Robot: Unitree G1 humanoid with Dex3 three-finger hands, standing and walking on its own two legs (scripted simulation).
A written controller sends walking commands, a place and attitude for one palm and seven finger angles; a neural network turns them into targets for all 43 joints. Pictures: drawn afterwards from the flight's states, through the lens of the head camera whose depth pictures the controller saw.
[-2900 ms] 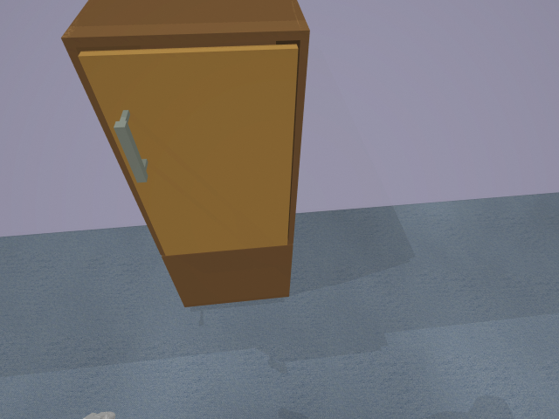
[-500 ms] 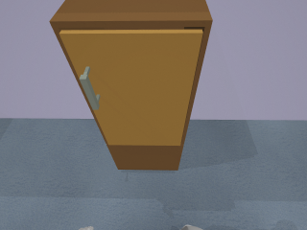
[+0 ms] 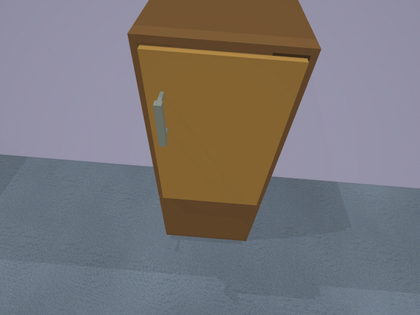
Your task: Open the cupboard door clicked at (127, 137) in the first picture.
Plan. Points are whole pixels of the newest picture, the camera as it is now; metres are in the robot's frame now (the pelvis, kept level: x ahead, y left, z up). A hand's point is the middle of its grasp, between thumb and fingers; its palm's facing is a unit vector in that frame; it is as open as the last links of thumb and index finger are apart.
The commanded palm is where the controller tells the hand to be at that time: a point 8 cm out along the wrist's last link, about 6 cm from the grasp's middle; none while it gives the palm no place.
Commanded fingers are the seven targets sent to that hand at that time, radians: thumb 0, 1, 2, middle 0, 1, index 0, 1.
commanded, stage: come to a stop and stand still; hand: left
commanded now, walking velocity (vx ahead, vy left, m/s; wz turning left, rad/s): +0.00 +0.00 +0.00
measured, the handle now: (162, 120) +0.54 +0.17 +0.04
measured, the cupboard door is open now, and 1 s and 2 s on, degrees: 0 0 0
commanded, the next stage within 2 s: look again from close up in 0.46 s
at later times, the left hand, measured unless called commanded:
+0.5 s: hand out of the picture -0.03 +0.14 -0.18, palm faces +0.02 -0.98 -0.18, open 7.3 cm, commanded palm none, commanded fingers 0.00 0.90 0.90 -0.20 -0.30 -0.20 -0.30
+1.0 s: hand out of the picture +0.01 +0.19 -0.18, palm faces +0.01 -0.98 -0.21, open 7.3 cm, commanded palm none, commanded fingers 0.00 0.90 0.90 -0.20 -0.30 -0.20 -0.30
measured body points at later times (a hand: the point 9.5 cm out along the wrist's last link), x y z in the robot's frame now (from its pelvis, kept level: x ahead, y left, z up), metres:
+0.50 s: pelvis -0.03 -0.02 +0.00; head -0.03 -0.02 +0.45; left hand -0.03 +0.20 -0.16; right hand -0.07 -0.23 -0.16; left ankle +0.00 +0.11 -0.74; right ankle -0.03 -0.12 -0.74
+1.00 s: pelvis -0.01 +0.01 -0.01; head -0.01 +0.01 +0.44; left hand +0.01 +0.24 -0.16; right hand +0.00 -0.21 -0.16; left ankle +0.00 +0.11 -0.74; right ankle -0.03 -0.12 -0.74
